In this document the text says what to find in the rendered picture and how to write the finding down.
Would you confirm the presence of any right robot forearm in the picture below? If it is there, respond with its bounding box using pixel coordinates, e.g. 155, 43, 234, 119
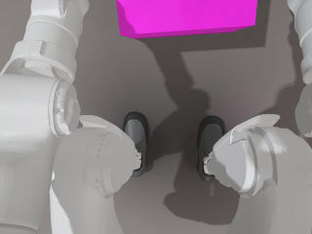
287, 0, 312, 85

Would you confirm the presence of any carton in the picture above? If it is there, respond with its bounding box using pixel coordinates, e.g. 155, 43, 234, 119
116, 0, 257, 39

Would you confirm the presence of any robot right foot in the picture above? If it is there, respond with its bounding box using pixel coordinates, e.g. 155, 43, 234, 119
196, 115, 224, 182

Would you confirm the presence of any left robot forearm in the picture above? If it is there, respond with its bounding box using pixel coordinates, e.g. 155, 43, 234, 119
0, 0, 90, 84

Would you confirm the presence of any robot right thigh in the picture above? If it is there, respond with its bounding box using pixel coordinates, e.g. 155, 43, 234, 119
225, 126, 312, 234

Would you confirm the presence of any left robot upper arm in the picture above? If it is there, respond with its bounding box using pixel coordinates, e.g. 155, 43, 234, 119
0, 73, 81, 234

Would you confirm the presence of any right robot upper arm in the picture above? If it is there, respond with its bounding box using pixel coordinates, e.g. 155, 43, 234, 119
294, 82, 312, 137

